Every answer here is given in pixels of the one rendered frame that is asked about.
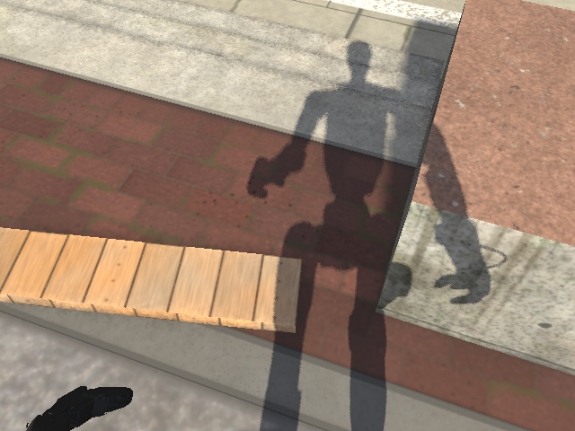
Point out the robot left hand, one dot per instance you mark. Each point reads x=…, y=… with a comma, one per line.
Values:
x=80, y=405

